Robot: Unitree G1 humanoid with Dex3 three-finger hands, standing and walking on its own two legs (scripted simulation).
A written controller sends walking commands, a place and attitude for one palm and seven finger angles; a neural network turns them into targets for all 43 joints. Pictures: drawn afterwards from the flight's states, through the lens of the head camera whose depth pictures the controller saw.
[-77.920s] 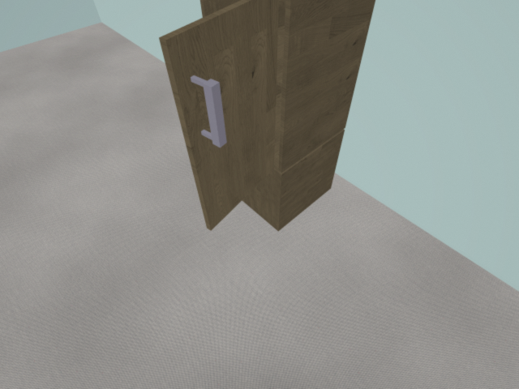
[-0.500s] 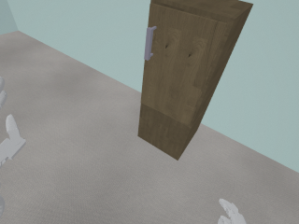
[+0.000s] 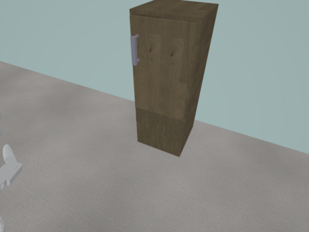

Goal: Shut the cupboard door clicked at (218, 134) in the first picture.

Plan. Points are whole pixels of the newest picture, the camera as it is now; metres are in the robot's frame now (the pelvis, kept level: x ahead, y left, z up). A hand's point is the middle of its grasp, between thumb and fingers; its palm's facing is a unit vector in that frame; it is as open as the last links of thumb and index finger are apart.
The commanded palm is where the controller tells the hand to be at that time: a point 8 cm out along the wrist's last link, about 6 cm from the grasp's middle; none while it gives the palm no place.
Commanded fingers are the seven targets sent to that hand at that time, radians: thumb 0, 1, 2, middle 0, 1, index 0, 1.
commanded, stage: stop stepping back and stand still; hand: left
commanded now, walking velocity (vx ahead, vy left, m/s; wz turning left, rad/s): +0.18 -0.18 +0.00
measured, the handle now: (135, 50) +1.00 +0.16 +0.08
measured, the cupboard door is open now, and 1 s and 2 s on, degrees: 3 3 3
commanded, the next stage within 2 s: let the arm hang, fingers relaxed in 0.30 s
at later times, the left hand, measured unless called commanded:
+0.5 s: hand (46, 191) +0.21 +0.29 +0.03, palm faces +0.27 -0.82 -0.51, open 7.4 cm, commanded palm none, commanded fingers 0.00 0.90 0.90 -0.20 -0.30 -0.20 -0.30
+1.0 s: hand out of the picture +0.02 +0.23 -0.16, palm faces +0.06 -0.97 -0.25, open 7.3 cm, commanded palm none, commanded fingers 0.00 0.90 0.90 -0.20 -0.30 -0.20 -0.30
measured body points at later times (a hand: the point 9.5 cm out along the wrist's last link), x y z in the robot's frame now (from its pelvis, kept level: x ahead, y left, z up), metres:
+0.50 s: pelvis +0.02 +0.02 -0.02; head +0.02 -0.02 +0.43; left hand +0.19 +0.33 +0.06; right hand +0.18 -0.20 -0.14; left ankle +0.02 +0.15 -0.73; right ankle +0.05 -0.07 -0.74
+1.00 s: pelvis +0.02 +0.03 +0.00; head +0.01 +0.02 +0.45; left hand +0.01 +0.28 -0.14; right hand +0.02 -0.19 -0.16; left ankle +0.03 +0.15 -0.74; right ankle +0.05 -0.07 -0.74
